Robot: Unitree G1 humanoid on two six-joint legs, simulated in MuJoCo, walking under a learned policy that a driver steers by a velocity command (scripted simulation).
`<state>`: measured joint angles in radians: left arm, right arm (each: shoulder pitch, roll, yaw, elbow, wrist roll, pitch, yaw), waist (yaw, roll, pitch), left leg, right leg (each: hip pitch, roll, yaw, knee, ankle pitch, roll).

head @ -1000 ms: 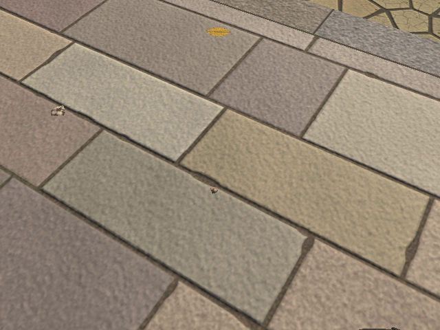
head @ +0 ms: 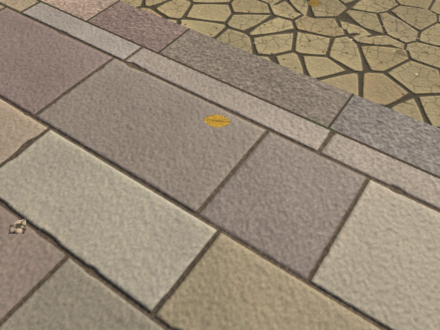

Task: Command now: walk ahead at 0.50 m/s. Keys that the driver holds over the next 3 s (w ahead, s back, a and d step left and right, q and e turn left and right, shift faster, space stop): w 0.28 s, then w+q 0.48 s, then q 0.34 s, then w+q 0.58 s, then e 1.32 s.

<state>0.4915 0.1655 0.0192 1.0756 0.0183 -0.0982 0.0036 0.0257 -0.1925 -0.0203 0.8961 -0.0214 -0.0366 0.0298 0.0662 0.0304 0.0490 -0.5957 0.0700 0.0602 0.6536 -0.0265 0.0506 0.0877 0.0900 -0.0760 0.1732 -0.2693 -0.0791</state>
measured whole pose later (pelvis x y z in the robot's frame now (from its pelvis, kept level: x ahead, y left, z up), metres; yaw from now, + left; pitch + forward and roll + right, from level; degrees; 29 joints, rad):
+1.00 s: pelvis +0.49 +0.02 +0.01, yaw +20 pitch +0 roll -1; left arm 0.32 0.22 0.05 0.93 0.01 -0.08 0.02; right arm 0.13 -0.25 -0.07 0.83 -0.03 0.00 0.04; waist 0.02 0.04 0.08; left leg -0.61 0.04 0.04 0.85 -0.12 0.04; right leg -0.11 -0.02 -0.22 0.34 -0.23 -0.04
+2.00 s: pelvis +0.77 +0.16 +0.01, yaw +42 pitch +2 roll +0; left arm 0.37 0.23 0.04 0.84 0.01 -0.04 0.00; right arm 0.12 -0.25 -0.03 0.75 -0.02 -0.01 0.01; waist 0.06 0.04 0.05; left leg -0.48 -0.03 -0.03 0.76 -0.28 -0.02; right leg -0.16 0.05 0.07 0.37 -0.23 -0.04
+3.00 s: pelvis +0.79 +0.17 +0.00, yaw +8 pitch +1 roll +1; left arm 0.26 0.31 0.07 0.70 0.02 0.05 -0.01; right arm 0.15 -0.29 -0.04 0.71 -0.01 0.05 -0.02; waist 0.03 -0.01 0.06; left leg -0.39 -0.04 -0.06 0.76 -0.41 -0.02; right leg -0.27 0.14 0.20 0.47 -0.20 -0.07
